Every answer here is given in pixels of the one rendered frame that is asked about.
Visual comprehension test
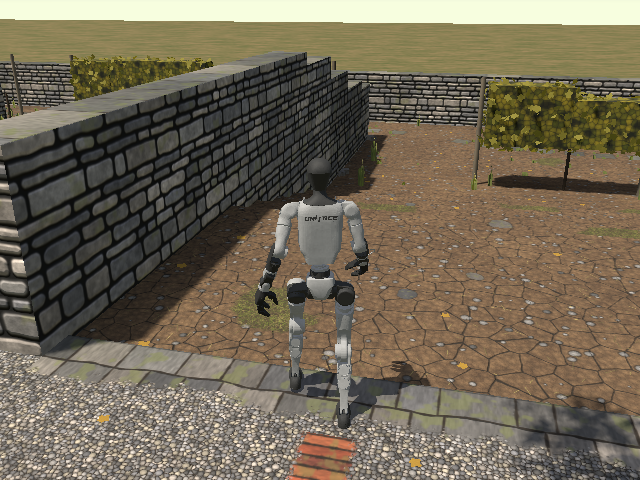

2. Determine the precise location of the robot right upper arm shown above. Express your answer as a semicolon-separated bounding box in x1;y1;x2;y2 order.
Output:
340;200;367;253

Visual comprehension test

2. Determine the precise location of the robot left upper arm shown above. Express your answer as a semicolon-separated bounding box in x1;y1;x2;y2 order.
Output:
272;202;299;259

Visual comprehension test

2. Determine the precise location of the robot torso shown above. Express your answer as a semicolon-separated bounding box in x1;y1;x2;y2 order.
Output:
296;196;343;300

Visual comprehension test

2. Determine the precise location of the left robot hand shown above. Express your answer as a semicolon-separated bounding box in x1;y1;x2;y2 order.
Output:
255;288;278;317

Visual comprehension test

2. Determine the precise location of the right robot hand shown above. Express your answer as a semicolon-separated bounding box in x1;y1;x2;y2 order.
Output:
345;259;368;276

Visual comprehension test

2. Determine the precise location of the left robot forearm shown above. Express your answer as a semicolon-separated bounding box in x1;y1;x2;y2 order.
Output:
258;243;281;292

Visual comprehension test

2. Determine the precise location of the robot left foot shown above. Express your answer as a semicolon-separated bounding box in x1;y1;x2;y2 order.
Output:
289;367;302;390

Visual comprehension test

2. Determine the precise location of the right robot forearm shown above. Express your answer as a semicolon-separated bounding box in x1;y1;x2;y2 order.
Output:
355;238;369;266

